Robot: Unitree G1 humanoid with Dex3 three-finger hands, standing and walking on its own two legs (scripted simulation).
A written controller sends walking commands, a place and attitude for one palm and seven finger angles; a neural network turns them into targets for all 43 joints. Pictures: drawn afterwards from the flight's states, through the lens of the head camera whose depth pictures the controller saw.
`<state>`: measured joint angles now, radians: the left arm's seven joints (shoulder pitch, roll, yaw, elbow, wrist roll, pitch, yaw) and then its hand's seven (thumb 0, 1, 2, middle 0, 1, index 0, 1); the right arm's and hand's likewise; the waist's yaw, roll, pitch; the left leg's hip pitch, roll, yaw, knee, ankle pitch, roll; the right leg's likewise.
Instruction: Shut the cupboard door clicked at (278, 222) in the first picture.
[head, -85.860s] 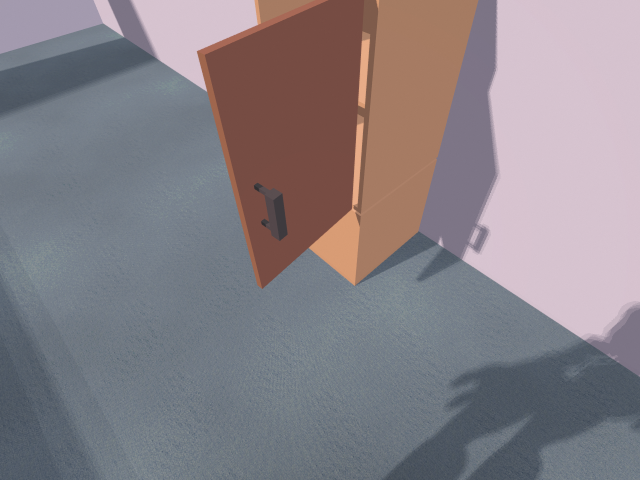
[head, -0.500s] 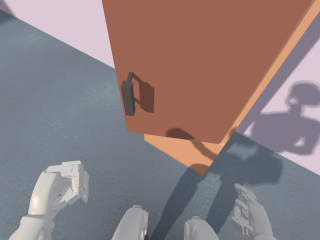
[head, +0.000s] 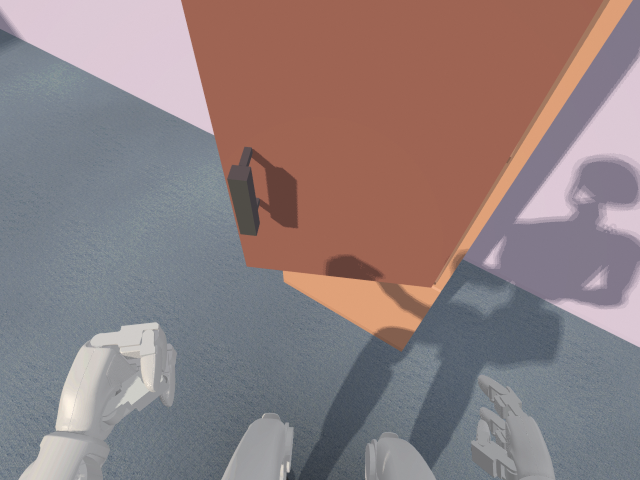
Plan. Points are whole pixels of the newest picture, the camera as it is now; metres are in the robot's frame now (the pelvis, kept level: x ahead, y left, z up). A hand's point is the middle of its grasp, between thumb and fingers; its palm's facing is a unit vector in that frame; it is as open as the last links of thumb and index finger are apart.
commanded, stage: bring the fist close to the handle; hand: left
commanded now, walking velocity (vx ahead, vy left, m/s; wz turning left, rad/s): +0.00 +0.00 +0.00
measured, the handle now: (248, 191) +0.48 +0.14 +0.05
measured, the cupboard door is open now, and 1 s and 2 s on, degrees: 26 26 21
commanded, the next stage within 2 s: push the door shut along its arc in 1.40 s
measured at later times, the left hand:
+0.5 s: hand (210, 322) +0.28 +0.15 +0.05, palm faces -0.07 -1.00 -0.03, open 3.1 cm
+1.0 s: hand (254, 264) +0.36 +0.12 +0.05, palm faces -0.09 -1.00 -0.02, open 3.1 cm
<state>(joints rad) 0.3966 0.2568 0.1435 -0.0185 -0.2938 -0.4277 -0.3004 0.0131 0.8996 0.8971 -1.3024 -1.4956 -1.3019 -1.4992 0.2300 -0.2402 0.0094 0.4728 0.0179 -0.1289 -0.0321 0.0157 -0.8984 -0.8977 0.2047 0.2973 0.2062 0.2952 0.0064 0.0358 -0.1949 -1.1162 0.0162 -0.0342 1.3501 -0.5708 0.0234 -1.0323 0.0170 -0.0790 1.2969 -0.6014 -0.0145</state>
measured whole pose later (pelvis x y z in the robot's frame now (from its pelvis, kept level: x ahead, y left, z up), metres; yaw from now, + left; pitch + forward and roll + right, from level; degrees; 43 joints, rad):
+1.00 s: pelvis +0.00 -0.01 +0.01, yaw +0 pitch +20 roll -2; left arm -0.23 0.18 0.05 0.48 -0.15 -0.43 -0.10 0.01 0.90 0.90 -1.30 -1.50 -1.30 -1.50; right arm 0.25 -0.25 0.00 0.56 0.00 -0.03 0.01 0.01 -0.90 -0.90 0.20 0.30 0.21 0.29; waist -0.04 0.03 -0.18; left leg -1.09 0.01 -0.01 1.27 -0.54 0.02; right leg -1.03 0.01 -0.05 1.25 -0.58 -0.02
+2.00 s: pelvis -0.01 +0.00 +0.00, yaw +0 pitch +22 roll -3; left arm -0.63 0.28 0.15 0.91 -0.15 -0.49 -0.23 -0.03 0.91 0.95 -1.30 -1.50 -1.30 -1.50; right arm 0.28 -0.25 0.01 0.63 0.01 0.00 0.00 0.01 -0.90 -0.90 0.20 0.30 0.21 0.29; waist -0.08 0.03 -0.16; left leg -1.18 0.01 -0.01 1.31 -0.52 0.02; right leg -1.11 0.01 -0.06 1.28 -0.56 -0.01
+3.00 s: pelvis -0.01 +0.00 -0.03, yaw -3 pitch +30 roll -4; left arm -1.18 0.47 0.23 1.24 -0.04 -0.32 -0.37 0.01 0.90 0.90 -1.30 -1.50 -1.30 -1.50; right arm 0.34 -0.26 0.04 0.64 -0.02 -0.02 0.02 0.01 -0.90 -0.90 0.20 0.30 0.21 0.29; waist -0.25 0.07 -0.15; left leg -1.41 0.05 -0.03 1.43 -0.55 0.02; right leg -1.34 0.05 -0.07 1.38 -0.56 -0.02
